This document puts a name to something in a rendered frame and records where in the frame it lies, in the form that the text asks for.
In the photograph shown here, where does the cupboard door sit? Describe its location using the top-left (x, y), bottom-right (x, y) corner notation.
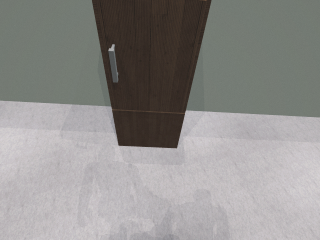
top-left (96, 0), bottom-right (207, 113)

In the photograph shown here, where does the handle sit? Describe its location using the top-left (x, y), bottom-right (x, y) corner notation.
top-left (108, 44), bottom-right (119, 83)

